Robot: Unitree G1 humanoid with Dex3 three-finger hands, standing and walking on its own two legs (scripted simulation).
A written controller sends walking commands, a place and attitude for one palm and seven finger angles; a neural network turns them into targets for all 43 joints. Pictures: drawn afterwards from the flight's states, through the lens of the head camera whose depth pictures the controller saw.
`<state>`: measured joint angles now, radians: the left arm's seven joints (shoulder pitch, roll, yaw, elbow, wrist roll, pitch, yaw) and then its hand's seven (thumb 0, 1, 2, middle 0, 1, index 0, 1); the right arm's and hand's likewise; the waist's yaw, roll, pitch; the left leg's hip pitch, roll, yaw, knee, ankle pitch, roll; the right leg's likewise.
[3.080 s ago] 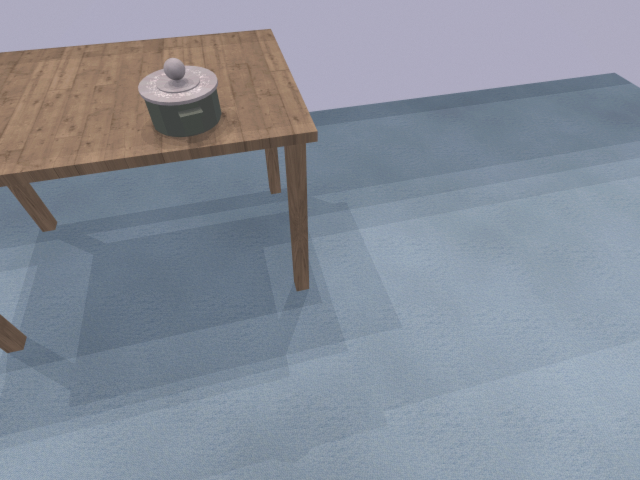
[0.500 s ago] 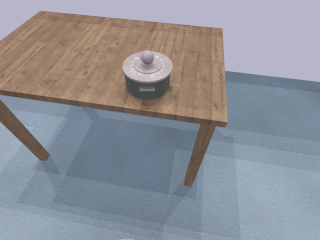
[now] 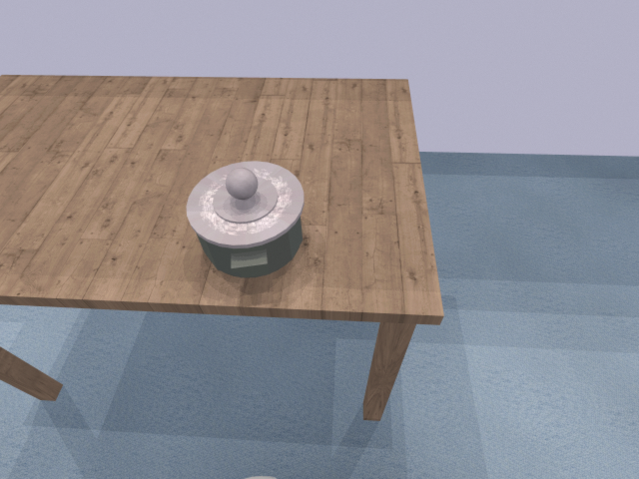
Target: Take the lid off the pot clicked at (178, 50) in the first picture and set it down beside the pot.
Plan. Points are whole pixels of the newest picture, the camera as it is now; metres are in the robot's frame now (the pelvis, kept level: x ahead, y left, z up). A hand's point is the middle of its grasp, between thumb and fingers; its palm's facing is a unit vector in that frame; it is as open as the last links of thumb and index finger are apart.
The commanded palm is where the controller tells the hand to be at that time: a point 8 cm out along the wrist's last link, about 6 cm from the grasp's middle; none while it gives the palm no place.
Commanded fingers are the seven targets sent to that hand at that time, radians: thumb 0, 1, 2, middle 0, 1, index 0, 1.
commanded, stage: come to a stop and stand still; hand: left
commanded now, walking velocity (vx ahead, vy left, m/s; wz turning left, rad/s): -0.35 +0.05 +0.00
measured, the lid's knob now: (241, 183) +0.50 +0.14 +0.08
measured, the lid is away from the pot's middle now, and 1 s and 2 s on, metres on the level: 0.00 0.00 0.00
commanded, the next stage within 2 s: look again from close up in 1.58 s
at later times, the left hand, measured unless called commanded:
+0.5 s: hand out of the picture +0.05 +0.24 -0.17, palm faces +0.00 -0.98 -0.20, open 7.4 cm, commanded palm none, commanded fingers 0.00 0.90 0.90 -0.20 -0.30 -0.20 -0.30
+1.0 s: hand out of the picture +0.00 +0.14 -0.17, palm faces +0.02 -0.99 -0.14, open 7.4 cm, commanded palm none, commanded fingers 0.00 0.90 0.90 -0.20 -0.30 -0.20 -0.30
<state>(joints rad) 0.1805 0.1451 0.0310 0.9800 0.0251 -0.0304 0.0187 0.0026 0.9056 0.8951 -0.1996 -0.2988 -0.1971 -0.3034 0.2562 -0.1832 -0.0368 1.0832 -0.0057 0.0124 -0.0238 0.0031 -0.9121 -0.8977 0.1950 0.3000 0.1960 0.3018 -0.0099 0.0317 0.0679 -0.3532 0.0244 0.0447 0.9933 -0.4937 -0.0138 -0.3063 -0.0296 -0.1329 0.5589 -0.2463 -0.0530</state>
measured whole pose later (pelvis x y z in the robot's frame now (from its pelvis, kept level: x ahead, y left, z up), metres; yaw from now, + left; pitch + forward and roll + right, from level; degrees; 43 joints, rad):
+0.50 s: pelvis +0.01 +0.04 +0.01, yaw -2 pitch +1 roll -2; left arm 0.22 0.24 0.07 1.00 0.02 0.08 0.02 0.01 0.91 0.90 -0.20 -0.30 -0.20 -0.30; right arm 0.17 -0.14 -0.02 0.99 -0.02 0.01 -0.04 0.00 -0.90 -0.90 0.20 0.30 0.20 0.30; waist -0.01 -0.05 0.06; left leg -0.28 0.03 0.08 0.42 -0.16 0.05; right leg -0.34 0.00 0.02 0.94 -0.48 0.04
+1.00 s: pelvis +0.01 -0.01 +0.01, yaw -1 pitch -1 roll +0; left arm 0.31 0.11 0.00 1.14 0.00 0.00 0.03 0.01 0.90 0.90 -0.20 -0.30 -0.20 -0.30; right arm 0.33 -0.13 -0.01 1.19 -0.01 0.02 -0.03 0.00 -0.91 -0.90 0.20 0.30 0.20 0.30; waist -0.02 -0.01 0.01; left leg -0.25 0.05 0.02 0.44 -0.17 -0.04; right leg -0.06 0.03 -0.04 0.42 -0.33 -0.04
